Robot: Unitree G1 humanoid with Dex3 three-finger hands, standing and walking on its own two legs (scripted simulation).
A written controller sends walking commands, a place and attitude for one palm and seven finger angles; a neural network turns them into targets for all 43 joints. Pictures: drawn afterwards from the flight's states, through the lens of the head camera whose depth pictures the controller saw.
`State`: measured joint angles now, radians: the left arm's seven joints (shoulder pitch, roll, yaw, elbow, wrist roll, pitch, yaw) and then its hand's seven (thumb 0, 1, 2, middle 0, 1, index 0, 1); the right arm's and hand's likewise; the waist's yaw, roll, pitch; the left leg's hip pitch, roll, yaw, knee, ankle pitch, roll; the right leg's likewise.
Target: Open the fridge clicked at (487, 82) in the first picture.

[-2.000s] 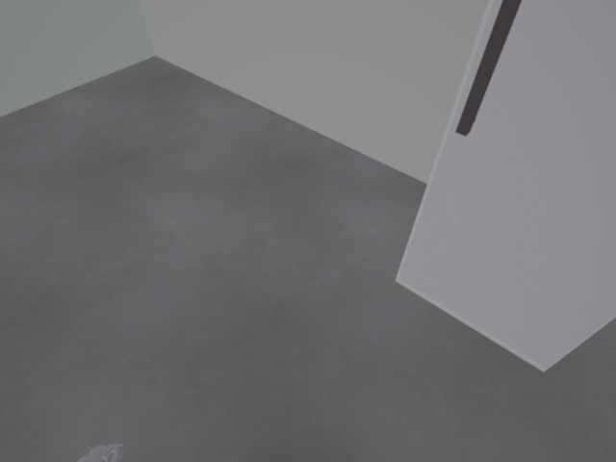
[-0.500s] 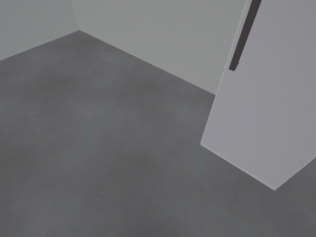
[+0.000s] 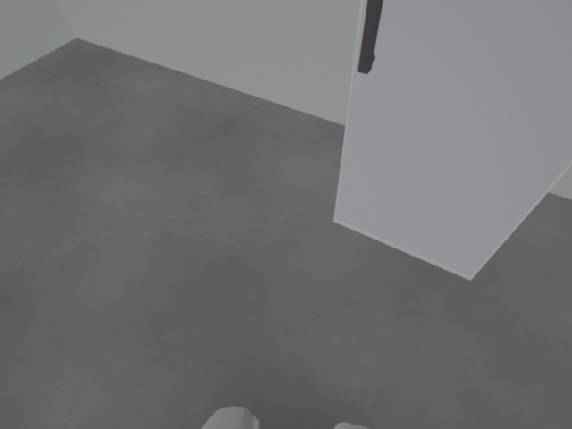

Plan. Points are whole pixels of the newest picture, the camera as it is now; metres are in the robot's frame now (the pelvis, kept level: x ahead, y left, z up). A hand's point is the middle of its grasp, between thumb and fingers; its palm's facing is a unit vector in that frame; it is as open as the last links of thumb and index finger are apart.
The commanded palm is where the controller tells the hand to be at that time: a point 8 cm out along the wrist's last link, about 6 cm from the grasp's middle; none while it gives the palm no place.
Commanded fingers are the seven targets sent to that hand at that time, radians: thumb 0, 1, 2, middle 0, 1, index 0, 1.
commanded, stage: turn to face it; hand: left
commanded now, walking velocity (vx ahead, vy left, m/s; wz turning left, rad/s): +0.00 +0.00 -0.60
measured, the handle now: out of the picture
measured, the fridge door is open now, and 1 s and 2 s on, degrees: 0 0 0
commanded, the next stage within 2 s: take the last steps up to it in 0.60 s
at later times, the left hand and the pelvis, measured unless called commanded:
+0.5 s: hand out of the picture +0.11 +0.26 -0.15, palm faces -0.20 -0.95 -0.24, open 7.4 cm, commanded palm none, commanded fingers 0.00 0.90 0.90 -0.20 -0.30 -0.20 -0.30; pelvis -0.02 +0.06 +0.02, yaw -16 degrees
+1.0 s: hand out of the picture +0.11 +0.19 -0.15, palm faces -0.38 -0.90 -0.21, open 7.2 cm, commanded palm none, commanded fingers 0.00 0.90 0.90 -0.20 -0.30 -0.20 -0.30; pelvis -0.01 +0.04 +0.02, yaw -24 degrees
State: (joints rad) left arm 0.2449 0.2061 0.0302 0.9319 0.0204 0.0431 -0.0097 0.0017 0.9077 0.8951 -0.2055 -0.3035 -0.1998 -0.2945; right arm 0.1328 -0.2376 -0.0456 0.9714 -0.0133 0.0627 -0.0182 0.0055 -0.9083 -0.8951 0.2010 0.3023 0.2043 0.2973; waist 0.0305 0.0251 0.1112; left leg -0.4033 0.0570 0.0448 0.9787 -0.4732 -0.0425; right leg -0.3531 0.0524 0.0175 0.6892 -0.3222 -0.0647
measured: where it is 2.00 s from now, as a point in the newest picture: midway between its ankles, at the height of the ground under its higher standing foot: (324, 386)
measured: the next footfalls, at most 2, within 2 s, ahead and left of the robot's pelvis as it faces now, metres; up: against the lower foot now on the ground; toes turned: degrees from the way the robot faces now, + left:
left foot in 0.38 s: +0.03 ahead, +0.16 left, +0.00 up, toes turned -14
right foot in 0.78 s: -0.06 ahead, -0.08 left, +0.00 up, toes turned -25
